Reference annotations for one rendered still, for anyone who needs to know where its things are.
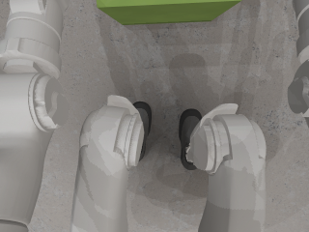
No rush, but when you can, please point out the robot left thigh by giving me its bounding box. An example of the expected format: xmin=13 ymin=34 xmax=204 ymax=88
xmin=70 ymin=105 xmax=145 ymax=232

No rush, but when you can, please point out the robot left upper arm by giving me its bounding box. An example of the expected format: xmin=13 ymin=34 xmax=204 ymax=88
xmin=0 ymin=72 xmax=70 ymax=232

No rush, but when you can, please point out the robot right forearm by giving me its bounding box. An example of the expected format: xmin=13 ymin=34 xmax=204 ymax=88
xmin=292 ymin=0 xmax=309 ymax=64

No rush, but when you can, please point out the robot left forearm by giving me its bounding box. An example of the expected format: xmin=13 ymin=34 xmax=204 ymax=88
xmin=0 ymin=0 xmax=70 ymax=79

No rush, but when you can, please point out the robot thigh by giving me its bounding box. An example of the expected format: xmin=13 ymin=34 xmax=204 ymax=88
xmin=195 ymin=114 xmax=267 ymax=232
xmin=70 ymin=105 xmax=145 ymax=232

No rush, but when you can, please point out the robot right upper arm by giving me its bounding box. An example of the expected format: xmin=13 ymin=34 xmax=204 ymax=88
xmin=287 ymin=59 xmax=309 ymax=129

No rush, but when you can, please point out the carton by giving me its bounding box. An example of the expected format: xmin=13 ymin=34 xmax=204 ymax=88
xmin=96 ymin=0 xmax=242 ymax=25

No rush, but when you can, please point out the robot right thigh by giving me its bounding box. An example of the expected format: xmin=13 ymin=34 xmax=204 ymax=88
xmin=195 ymin=114 xmax=267 ymax=232

